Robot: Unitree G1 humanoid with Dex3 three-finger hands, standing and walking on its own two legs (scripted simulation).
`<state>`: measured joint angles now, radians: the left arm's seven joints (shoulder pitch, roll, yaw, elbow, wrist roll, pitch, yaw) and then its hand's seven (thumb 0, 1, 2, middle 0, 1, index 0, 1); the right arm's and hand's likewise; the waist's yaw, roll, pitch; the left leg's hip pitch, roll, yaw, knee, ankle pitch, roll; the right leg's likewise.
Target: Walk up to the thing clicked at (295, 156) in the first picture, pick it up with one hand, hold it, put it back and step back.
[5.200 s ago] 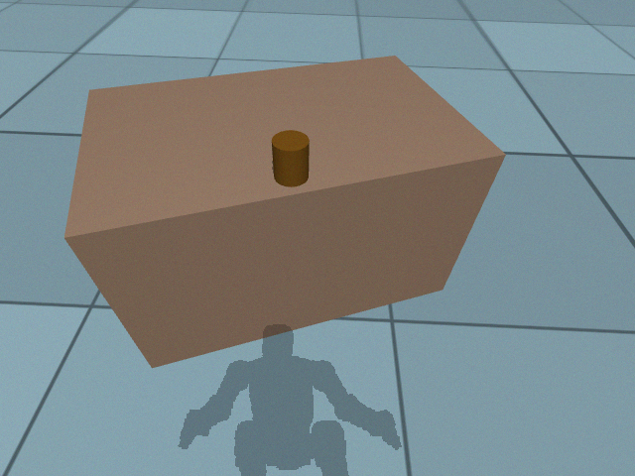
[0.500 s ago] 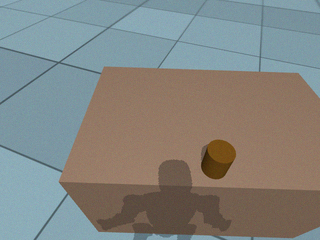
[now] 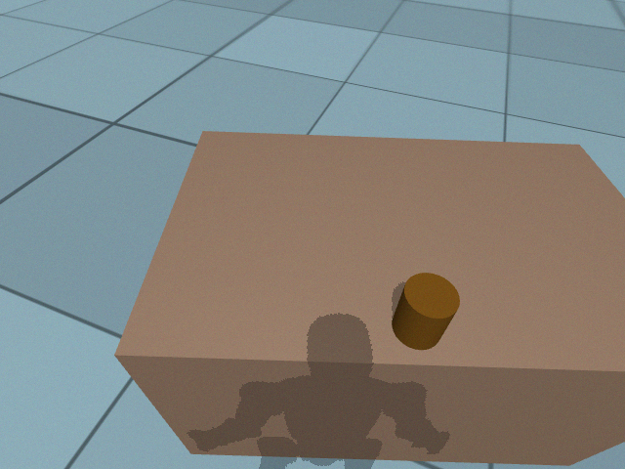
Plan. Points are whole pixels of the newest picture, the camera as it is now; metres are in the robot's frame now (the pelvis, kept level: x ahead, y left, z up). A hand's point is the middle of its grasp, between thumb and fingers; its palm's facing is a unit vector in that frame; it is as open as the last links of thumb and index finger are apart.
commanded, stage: stand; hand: right
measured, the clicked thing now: (423, 311) +0.40 -0.20 -0.08
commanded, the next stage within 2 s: rise first in 0.60 s
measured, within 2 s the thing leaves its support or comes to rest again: neither
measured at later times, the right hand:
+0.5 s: hand out of the picture +0.07 -0.25 -0.16, palm faces -0.03 +0.94 -0.34, open 7.3 cm
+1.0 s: hand out of the picture +0.16 -0.25 -0.12, palm faces +0.21 +0.92 -0.32, open 12.5 cm
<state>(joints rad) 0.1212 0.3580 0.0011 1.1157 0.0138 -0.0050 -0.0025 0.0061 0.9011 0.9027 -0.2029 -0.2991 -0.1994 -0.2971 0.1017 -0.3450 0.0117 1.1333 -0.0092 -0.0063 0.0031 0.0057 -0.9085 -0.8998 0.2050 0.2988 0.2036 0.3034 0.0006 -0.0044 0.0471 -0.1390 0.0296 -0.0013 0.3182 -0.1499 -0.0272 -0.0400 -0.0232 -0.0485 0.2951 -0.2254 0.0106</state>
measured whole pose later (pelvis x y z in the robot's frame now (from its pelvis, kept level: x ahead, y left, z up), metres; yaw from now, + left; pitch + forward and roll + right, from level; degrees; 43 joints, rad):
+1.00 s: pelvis -0.01 +0.00 -0.01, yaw -2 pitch +3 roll +0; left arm 0.08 0.28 0.11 0.84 -0.03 -0.08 0.06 0.01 0.31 0.37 -0.06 -0.09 -0.06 -0.08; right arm 0.11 -0.28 -0.13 0.76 0.05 -0.06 -0.06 0.01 -0.31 -0.37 0.09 0.08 0.08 0.09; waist -0.01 -0.01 0.02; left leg -0.29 0.03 0.03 0.41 -0.18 -0.02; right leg -0.22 -0.02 -0.01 0.43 -0.26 0.01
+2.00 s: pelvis +0.00 +0.00 +0.00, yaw -3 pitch -2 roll +0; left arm 0.23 0.23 0.12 0.63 -0.01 -0.07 0.06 -0.01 -0.53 0.07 -0.06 -0.06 -0.06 -0.06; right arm 0.43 -0.28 -0.19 0.07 0.04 -0.10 -0.04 -0.01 0.55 -0.05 0.06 0.06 0.06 0.06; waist -0.03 -0.04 0.04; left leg -0.15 0.04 0.05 0.39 -0.20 -0.02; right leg -0.08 -0.02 0.00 0.39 -0.27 0.01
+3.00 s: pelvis -0.01 +0.00 -0.01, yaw -3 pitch +3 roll +1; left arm 0.20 0.23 0.03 0.71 -0.02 -0.15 0.14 -0.01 -0.53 0.05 -0.06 -0.05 -0.06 -0.05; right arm -0.05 -0.46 -0.50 0.58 0.29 -0.28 0.42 -0.01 0.59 -0.06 0.03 0.05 0.04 0.06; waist 0.01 0.00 -0.01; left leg -0.32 0.05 0.04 0.49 -0.22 -0.03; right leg -0.27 -0.02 0.00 0.54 -0.32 0.00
